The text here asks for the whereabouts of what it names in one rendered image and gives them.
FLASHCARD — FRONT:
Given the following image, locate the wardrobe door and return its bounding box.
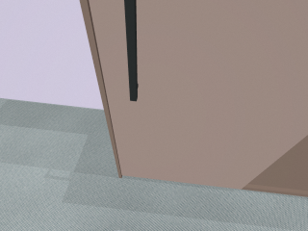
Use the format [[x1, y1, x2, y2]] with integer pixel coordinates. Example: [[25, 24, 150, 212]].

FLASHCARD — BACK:
[[89, 0, 308, 190], [248, 135, 308, 191]]

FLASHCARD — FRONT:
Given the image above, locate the handle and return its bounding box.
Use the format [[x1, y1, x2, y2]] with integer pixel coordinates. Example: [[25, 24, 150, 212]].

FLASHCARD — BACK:
[[124, 0, 139, 102]]

